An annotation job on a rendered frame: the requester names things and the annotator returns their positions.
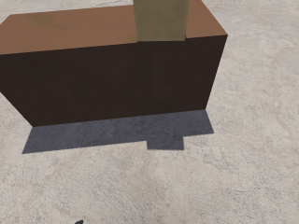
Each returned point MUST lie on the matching carton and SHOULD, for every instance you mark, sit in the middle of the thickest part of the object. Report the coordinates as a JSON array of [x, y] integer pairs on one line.
[[161, 20]]

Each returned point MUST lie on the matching pedestal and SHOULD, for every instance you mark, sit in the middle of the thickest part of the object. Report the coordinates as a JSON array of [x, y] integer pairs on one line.
[[85, 64]]

